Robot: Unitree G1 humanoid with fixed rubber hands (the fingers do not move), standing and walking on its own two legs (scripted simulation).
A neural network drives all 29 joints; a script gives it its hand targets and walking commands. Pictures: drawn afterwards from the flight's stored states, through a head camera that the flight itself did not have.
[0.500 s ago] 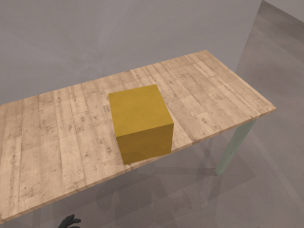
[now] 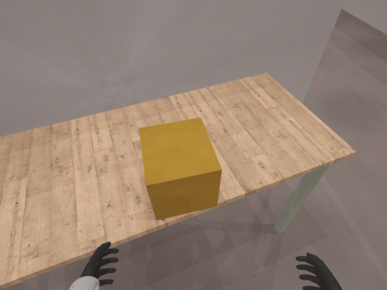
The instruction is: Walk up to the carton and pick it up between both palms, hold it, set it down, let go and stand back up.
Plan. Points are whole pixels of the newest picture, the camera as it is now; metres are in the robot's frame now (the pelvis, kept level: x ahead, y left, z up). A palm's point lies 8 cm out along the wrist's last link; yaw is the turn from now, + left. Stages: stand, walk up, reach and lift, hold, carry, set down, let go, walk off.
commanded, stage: reach and lift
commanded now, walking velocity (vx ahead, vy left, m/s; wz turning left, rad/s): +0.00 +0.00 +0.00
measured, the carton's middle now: (179, 168) +0.41 +0.05 -0.02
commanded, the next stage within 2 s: none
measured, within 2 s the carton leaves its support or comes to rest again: neither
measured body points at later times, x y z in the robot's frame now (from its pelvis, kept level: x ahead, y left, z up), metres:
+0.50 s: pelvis +0.03 +0.02 +0.01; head +0.03 +0.03 +0.46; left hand +0.17 +0.24 -0.07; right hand +0.20 -0.20 -0.05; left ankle +0.00 +0.13 -0.74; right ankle +0.02 -0.12 -0.74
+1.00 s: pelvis -0.01 +0.00 +0.01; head -0.03 +0.02 +0.46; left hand +0.15 +0.23 -0.02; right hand +0.17 -0.17 -0.01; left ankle +0.00 +0.13 -0.74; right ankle +0.02 -0.12 -0.74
